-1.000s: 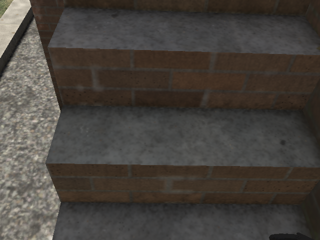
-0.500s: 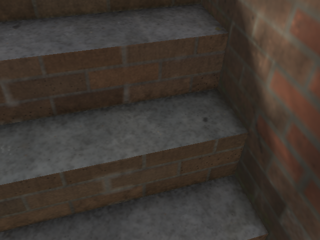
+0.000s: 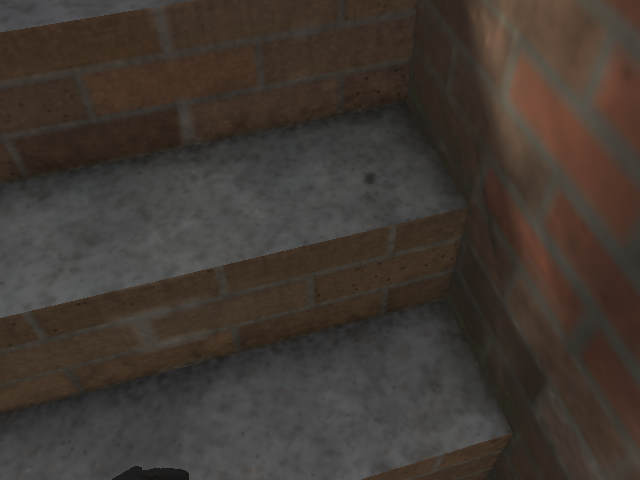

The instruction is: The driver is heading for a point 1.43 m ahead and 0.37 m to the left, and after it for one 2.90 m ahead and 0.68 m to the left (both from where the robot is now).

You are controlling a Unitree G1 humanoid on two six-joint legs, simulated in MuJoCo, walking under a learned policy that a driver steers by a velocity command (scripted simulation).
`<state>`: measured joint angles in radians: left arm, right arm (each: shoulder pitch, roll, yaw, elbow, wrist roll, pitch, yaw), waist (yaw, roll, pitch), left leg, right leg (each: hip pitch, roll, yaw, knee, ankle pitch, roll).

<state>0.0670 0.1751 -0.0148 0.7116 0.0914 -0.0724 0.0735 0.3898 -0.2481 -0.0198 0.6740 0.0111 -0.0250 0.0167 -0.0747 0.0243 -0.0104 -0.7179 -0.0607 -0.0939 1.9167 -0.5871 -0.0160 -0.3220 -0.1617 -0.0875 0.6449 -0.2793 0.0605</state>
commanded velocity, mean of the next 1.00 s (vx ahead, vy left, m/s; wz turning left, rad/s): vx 0.45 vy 0.14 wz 0.41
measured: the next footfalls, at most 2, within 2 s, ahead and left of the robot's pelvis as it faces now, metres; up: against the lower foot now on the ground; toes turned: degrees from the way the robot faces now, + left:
left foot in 0.20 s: +0.01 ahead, +0.14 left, +0.21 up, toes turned +21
right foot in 0.68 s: -0.03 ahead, -0.12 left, +0.00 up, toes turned +16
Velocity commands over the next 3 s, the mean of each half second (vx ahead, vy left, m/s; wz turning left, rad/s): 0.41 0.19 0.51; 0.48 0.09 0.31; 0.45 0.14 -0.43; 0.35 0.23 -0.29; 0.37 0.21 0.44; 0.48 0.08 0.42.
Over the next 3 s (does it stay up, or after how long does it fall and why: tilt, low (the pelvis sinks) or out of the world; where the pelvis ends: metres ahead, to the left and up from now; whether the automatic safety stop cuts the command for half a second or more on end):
stays up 0.25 0.20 0.31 its command is cut before an obstacle from the start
